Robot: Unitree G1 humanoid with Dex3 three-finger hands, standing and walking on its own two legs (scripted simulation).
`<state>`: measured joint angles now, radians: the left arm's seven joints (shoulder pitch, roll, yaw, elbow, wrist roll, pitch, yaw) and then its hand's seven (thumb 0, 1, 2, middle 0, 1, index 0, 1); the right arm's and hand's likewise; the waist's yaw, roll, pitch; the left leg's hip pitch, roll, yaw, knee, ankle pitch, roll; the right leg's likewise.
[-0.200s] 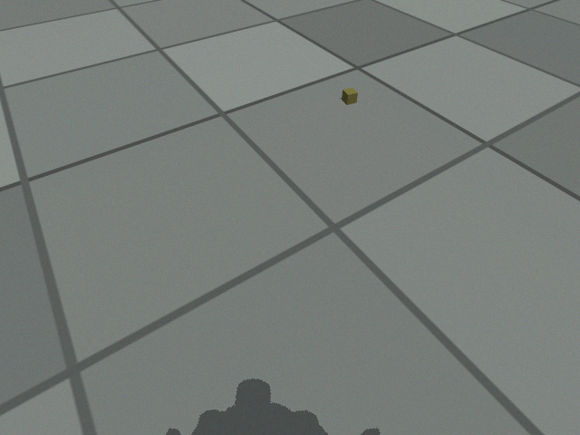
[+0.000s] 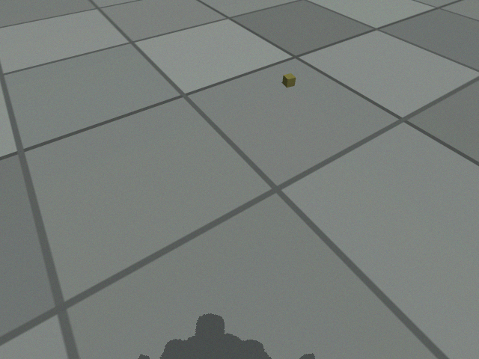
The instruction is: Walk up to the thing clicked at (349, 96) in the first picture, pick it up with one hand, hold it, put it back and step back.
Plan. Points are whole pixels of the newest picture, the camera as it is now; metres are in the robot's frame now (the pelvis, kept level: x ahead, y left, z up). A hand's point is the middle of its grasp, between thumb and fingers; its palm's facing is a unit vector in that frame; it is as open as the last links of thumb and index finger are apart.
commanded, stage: stand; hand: left
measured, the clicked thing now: (289, 80) +2.20 -0.35 -0.75
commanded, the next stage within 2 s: walk up in 0.92 s
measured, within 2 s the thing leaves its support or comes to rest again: neither
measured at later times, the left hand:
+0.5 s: hand out of the picture +0.08 +0.25 -0.16, palm faces -0.02 -0.94 -0.33, open 7.4 cm
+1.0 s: hand out of the picture +0.07 +0.26 -0.15, palm faces -0.04 -0.95 -0.32, open 7.4 cm
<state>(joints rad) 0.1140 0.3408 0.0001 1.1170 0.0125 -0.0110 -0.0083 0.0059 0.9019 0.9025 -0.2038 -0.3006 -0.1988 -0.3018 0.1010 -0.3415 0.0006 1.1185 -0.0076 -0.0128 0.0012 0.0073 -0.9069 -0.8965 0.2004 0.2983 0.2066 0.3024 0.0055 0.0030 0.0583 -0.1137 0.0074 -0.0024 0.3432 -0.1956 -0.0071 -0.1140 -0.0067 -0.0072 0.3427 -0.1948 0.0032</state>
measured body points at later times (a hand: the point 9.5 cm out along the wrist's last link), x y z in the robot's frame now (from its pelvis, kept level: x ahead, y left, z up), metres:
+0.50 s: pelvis +0.00 +0.00 +0.00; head +0.01 +0.00 +0.45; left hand +0.08 +0.30 -0.13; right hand +0.08 -0.30 -0.13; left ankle +0.00 +0.12 -0.75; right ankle +0.00 -0.12 -0.75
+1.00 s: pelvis +0.00 +0.00 +0.00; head +0.00 +0.00 +0.45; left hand +0.07 +0.30 -0.13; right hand +0.08 -0.31 -0.13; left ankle -0.01 +0.12 -0.74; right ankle -0.01 -0.12 -0.73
